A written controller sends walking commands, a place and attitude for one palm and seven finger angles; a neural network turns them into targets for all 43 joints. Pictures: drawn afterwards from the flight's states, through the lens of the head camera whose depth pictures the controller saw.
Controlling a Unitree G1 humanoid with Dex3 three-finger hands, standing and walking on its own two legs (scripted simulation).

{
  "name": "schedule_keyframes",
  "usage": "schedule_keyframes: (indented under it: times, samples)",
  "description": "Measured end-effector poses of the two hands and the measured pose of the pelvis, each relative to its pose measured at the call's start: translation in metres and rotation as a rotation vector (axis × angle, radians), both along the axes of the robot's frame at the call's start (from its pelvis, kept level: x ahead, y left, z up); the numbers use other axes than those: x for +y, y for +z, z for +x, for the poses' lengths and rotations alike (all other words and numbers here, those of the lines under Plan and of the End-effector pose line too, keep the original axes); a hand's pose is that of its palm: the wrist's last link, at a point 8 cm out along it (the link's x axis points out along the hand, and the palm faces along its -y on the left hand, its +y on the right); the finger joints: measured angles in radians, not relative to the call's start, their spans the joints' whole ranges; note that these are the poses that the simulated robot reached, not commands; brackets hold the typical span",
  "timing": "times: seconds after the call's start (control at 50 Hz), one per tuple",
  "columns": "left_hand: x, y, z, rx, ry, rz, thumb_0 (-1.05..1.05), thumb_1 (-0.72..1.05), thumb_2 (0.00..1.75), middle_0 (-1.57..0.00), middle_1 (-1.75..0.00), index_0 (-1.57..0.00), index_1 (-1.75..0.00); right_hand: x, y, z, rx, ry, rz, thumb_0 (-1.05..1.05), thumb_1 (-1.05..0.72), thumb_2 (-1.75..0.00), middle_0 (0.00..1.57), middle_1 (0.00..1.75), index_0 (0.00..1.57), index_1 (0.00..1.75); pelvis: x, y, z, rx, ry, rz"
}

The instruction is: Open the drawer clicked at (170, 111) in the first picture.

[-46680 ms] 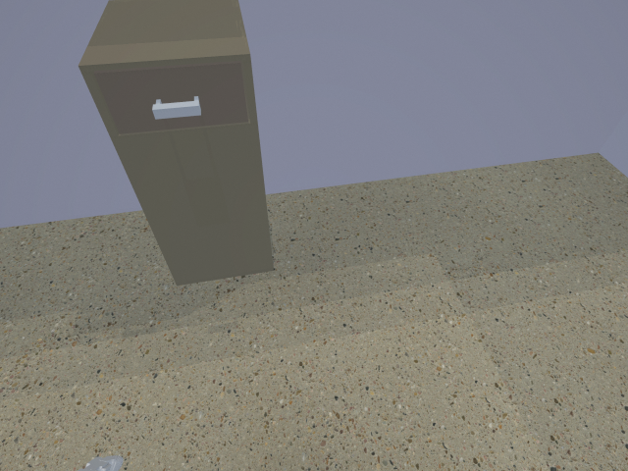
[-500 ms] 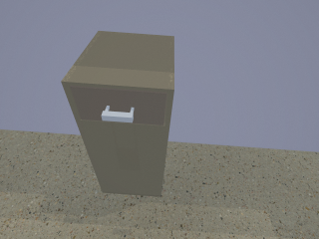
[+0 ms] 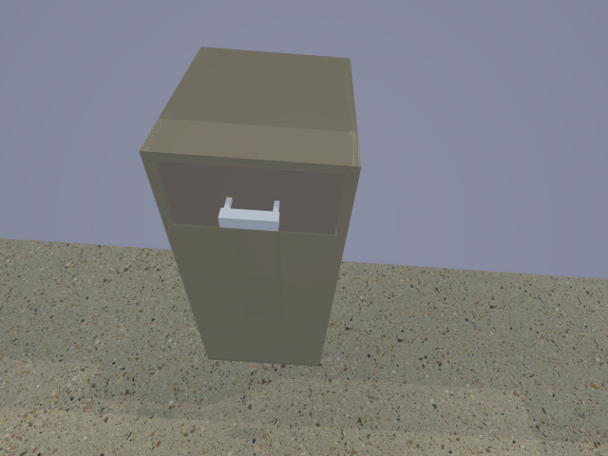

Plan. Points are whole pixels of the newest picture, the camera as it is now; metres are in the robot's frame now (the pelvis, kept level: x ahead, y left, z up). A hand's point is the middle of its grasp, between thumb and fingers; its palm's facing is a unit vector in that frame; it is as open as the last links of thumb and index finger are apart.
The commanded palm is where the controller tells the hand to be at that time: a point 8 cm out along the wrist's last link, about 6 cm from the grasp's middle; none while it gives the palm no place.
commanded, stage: come to a stop and stand still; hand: left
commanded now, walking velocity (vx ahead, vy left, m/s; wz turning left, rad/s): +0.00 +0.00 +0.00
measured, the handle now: (251, 211) +0.52 +0.13 -0.01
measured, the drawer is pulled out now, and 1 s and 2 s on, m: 0.00 0.00 0.00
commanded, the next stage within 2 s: look again from close up in 0.36 s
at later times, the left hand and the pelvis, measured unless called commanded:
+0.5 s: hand out of the picture -0.05 +0.17 -0.18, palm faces +0.03 -0.99 -0.15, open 7.4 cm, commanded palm none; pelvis -0.01 +0.02 +0.00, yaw -1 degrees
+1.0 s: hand out of the picture -0.05 +0.13 -0.18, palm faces +0.04 -0.99 -0.12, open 7.4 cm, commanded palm none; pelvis -0.01 -0.01 +0.00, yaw -1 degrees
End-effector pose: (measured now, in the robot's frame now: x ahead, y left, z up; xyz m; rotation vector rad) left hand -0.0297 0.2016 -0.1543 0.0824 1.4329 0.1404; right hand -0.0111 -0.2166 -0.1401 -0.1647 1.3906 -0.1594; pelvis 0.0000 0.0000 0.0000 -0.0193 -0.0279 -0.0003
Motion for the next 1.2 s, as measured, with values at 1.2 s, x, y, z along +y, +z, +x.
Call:
schedule_keyframes:
  times: [1.2]
  samples:
    - [0.019,0.072,0.066,-0.369,-0.276,0.348,0.10,0.95,0.89,-0.21,-0.32,-0.21,-0.32,-0.040,0.011,0.017,-0.341,-0.047,-0.048,0.03,-0.94,-0.90,0.20,0.30,0.21,0.30,-0.021,-0.006,-0.016,0.043,0.004,0.053]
